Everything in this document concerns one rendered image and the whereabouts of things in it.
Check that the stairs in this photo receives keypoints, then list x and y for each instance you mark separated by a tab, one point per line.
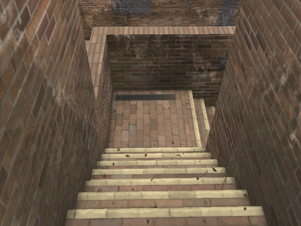
205	116
164	186

